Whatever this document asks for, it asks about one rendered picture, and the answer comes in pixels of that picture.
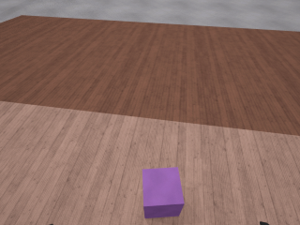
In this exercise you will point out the carton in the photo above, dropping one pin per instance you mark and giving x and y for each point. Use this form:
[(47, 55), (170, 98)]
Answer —
[(162, 192)]

